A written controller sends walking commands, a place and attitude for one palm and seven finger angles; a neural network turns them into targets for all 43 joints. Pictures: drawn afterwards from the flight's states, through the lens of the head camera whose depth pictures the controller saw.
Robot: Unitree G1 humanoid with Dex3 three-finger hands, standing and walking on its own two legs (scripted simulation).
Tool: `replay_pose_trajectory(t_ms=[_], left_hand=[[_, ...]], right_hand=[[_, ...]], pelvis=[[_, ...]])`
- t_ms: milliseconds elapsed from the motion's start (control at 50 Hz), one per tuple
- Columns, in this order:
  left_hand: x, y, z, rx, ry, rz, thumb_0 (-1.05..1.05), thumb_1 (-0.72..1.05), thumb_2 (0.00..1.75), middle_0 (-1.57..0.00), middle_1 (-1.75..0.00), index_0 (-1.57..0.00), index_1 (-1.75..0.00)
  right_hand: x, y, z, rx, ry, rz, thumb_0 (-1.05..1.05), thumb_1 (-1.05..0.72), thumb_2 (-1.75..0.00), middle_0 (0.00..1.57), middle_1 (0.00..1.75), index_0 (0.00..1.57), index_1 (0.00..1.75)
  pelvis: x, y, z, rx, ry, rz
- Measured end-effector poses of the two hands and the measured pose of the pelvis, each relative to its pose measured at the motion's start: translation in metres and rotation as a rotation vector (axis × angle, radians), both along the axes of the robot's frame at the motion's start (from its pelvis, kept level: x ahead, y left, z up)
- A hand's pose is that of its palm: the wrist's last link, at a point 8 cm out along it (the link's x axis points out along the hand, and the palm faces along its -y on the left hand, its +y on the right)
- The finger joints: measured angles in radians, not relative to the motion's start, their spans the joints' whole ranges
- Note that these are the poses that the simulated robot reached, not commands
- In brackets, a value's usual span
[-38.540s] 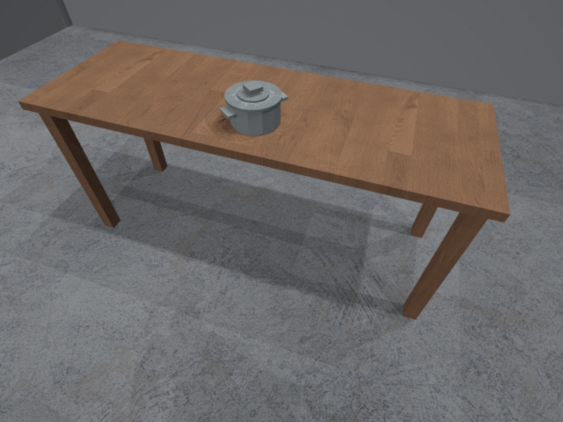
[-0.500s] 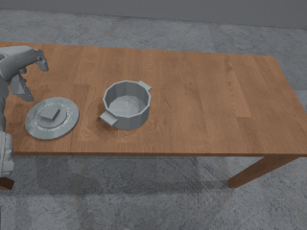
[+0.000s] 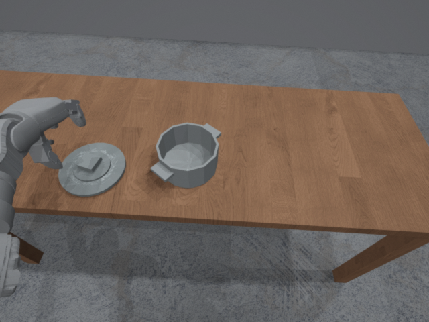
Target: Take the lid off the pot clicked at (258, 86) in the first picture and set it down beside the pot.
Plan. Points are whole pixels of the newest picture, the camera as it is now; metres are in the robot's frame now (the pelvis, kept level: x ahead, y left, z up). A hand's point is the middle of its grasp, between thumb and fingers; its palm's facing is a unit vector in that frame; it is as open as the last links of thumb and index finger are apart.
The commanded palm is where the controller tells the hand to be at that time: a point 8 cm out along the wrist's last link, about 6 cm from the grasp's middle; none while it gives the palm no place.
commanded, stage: draw the hand back to the body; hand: left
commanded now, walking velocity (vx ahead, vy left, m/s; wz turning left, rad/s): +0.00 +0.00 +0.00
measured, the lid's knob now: (89, 162) +0.49 +0.32 -0.07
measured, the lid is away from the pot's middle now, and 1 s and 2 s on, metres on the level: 0.25 0.25 0.25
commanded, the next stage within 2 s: step back with the hand held close in 1.76 s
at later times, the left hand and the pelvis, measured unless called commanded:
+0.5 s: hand (77, 133) +0.39 +0.23 +0.15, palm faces +0.40 -0.87 -0.30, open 9.9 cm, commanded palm +0.33 +0.27 +0.17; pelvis +0.03 -0.05 +0.01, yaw +0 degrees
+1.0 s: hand (75, 181) +0.29 +0.20 +0.16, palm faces +0.45 -0.85 -0.29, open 7.7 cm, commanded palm +0.24 +0.23 +0.17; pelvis +0.01 -0.08 +0.01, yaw +0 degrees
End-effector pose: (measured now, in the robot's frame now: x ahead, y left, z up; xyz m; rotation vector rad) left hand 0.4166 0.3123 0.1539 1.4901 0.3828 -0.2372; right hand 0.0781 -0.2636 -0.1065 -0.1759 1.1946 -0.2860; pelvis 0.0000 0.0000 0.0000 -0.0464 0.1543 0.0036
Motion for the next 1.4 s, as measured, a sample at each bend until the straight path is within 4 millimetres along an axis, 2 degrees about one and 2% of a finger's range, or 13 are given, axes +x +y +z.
replay_pose_trajectory(t_ms=[60,120,180,240,340,480,660,780,900,1100,1160,1260,1400], left_hand=[[-0.010,-0.006,0.005,-0.443,-0.232,0.098,0.00,0.02,0.57,-0.34,-0.91,-0.35,-0.91],[-0.018,-0.018,0.005,-0.795,-0.440,0.191,0.00,0.02,0.57,-0.34,-0.91,-0.35,-0.91],[-0.021,-0.019,-0.004,-1.002,-0.547,0.315,0.00,0.03,0.57,-0.34,-0.91,-0.34,-0.91],[-0.023,-0.023,-0.003,-1.088,-0.626,0.373,0.00,0.05,0.58,-0.33,-0.89,-0.34,-0.89],[-0.035,-0.032,0.014,-1.111,-0.731,0.359,0.00,0.12,0.61,-0.32,-0.84,-0.32,-0.84],[-0.065,-0.039,0.008,-1.095,-0.739,0.414,0.00,0.25,0.66,-0.29,-0.75,-0.30,-0.75],[-0.101,-0.051,0.012,-1.084,-0.783,0.444,0.00,0.44,0.73,-0.27,-0.62,-0.27,-0.62],[-0.125,-0.060,0.015,-1.080,-0.804,0.435,0.00,0.57,0.78,-0.25,-0.52,-0.26,-0.53],[-0.150,-0.069,0.017,-1.086,-0.819,0.428,0.01,0.70,0.83,-0.23,-0.43,-0.24,-0.44],[-0.187,-0.078,0.020,-1.079,-0.833,0.398,0.01,0.85,0.88,-0.21,-0.33,-0.22,-0.33],[-0.197,-0.083,0.021,-1.084,-0.835,0.372,0.01,0.87,0.89,-0.21,-0.32,-0.21,-0.32],[-0.212,-0.081,0.019,-1.067,-0.823,0.374,0.01,0.88,0.89,-0.21,-0.31,-0.21,-0.31],[-0.236,-0.087,0.024,-1.060,-0.816,0.327,0.01,0.89,0.90,-0.21,-0.30,-0.21,-0.31]], right_hand=[[0.014,0.004,0.006,-0.002,-0.066,0.043,0.01,-0.90,-0.90,0.20,0.30,0.20,0.30],[0.025,0.008,0.011,-0.003,-0.114,0.090,0.01,-0.90,-0.90,0.20,0.30,0.20,0.30],[0.033,0.007,0.019,-0.009,-0.156,0.103,0.01,-0.90,-0.90,0.20,0.30,0.20,0.30],[0.038,0.001,0.026,-0.019,-0.207,0.106,0.01,-0.90,-0.90,0.20,0.30,0.20,0.30],[0.045,-0.015,0.025,-0.010,-0.256,0.108,0.01,-0.90,-0.90,0.20,0.30,0.20,0.30],[0.054,-0.038,0.017,-0.003,-0.244,0.110,0.01,-0.90,-0.90,0.20,0.30,0.20,0.30],[0.085,-0.052,0.024,0.003,-0.335,0.141,0.01,-0.90,-0.90,0.20,0.30,0.20,0.30],[0.104,-0.051,0.032,0.015,-0.416,0.172,0.01,-0.90,-0.90,0.20,0.30,0.20,0.30],[0.112,-0.045,0.037,0.033,-0.469,0.200,0.01,-0.90,-0.90,0.20,0.30,0.20,0.30],[0.106,-0.035,0.036,0.055,-0.490,0.222,0.01,-0.90,-0.90,0.20,0.30,0.20,0.30],[0.103,-0.032,0.036,0.056,-0.492,0.227,0.01,-0.90,-0.90,0.20,0.30,0.20,0.30],[0.100,-0.030,0.037,0.051,-0.493,0.220,0.01,-0.90,-0.90,0.20,0.30,0.20,0.30],[0.102,-0.024,0.042,0.041,-0.519,0.234,0.02,-0.90,-0.90,0.20,0.30,0.20,0.30]], pelvis=[[-0.002,-0.003,0.003,0.005,-0.051,0.008],[0.001,-0.009,0.005,0.013,-0.083,0.003],[0.006,-0.017,0.007,0.016,-0.100,-0.006],[0.010,-0.024,0.009,0.017,-0.116,-0.007],[0.019,-0.031,0.010,0.019,-0.129,-0.015],[0.027,-0.046,0.009,0.028,-0.140,-0.012],[0.027,-0.065,0.009,0.035,-0.167,-0.006],[0.022,-0.072,0.009,0.039,-0.188,-0.003],[0.016,-0.076,0.010,0.041,-0.207,0.002],[0.008,-0.076,0.011,0.042,-0.228,0.003],[0.006,-0.074,0.011,0.042,-0.232,0.003],[0.004,-0.072,0.011,0.040,-0.238,0.000],[0.004,-0.065,0.012,0.037,-0.243,0.000]])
